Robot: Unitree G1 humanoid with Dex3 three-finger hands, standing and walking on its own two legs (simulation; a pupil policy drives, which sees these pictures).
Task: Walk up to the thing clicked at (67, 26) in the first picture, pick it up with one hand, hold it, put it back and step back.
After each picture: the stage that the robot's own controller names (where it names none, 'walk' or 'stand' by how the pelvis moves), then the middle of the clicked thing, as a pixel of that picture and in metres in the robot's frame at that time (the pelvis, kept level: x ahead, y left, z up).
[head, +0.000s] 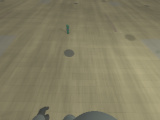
stand; (67, 29) +2.20 +0.69 -0.65
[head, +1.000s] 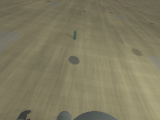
walk; (75, 35) +2.11 +0.36 -0.62
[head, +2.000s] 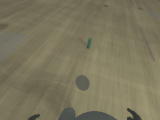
walk; (89, 43) +1.50 +0.03 -0.64
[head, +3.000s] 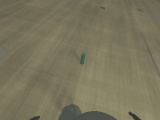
walk; (82, 59) +1.01 +0.10 -0.64
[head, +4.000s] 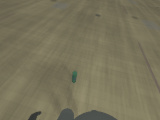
walk; (74, 77) +0.68 +0.14 -0.64
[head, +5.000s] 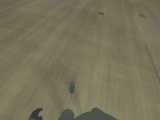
stand; (71, 87) +0.47 +0.15 -0.65
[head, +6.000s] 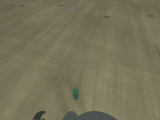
stand; (75, 94) +0.42 +0.15 -0.64
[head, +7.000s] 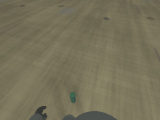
stand; (73, 97) +0.38 +0.17 -0.65
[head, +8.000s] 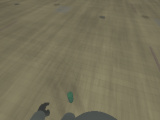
stand; (70, 97) +0.37 +0.19 -0.65
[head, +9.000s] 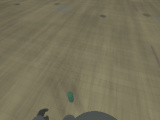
stand; (70, 97) +0.36 +0.20 -0.66
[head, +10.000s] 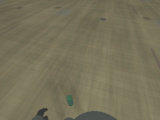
stand; (70, 100) +0.34 +0.20 -0.66
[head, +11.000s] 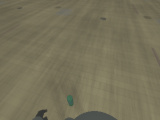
stand; (70, 101) +0.34 +0.20 -0.66
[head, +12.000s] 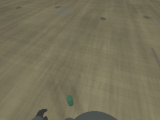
go down; (70, 101) +0.33 +0.20 -0.66
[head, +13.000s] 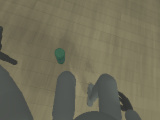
go down; (60, 57) +0.44 +0.20 -0.26
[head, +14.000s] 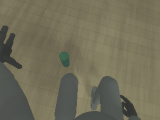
approach; (65, 60) +0.44 +0.19 -0.27
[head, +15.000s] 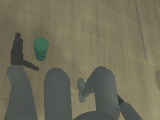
close in; (40, 51) +0.44 +0.23 -0.17
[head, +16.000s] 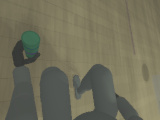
close; (31, 48) +0.44 +0.25 -0.17
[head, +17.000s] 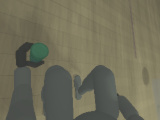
lift; (37, 55) +0.38 +0.24 -0.17
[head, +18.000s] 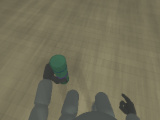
lift; (61, 72) +0.32 +0.18 +0.04
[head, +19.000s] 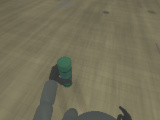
hold; (66, 74) +0.30 +0.16 +0.07
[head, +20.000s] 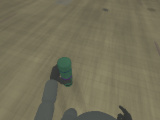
hold; (66, 74) +0.31 +0.16 +0.05
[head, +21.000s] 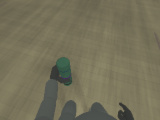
crouch; (65, 73) +0.33 +0.16 +0.00
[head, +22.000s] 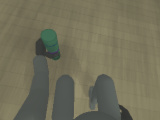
lower; (52, 48) +0.47 +0.20 -0.02
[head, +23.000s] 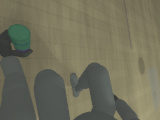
lower; (22, 44) +0.46 +0.25 -0.17
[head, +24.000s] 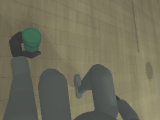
lower; (31, 46) +0.44 +0.24 -0.16
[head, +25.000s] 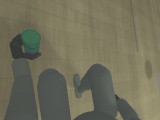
lower; (31, 47) +0.44 +0.24 -0.17
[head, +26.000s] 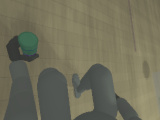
lower; (29, 49) +0.43 +0.24 -0.17
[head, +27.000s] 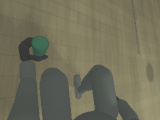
draw back; (39, 50) +0.43 +0.21 -0.17
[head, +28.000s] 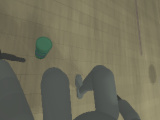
rise; (42, 50) +0.43 +0.21 -0.18
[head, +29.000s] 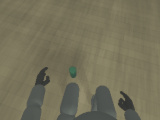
walk; (73, 72) +0.42 +0.14 -0.41
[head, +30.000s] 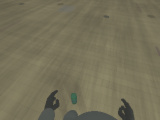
stand; (74, 99) +0.36 +0.14 -0.60
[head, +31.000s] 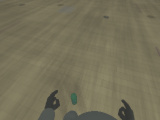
stand; (74, 99) +0.36 +0.14 -0.60
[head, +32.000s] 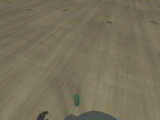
stand; (76, 100) +0.38 +0.13 -0.65
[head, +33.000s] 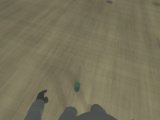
walk; (77, 87) +0.40 +0.08 -0.63
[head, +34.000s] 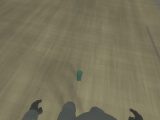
walk; (79, 76) +0.55 +0.10 -0.63
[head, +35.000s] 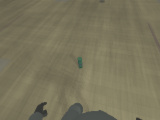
walk; (80, 63) +0.86 +0.22 -0.63
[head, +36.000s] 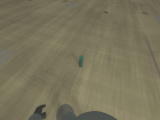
stand; (81, 61) +1.02 +0.15 -0.64
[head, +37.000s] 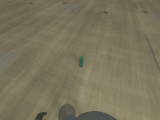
stand; (81, 61) +1.03 +0.15 -0.66
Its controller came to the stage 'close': yes
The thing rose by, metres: 0.69
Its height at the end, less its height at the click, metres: +0.00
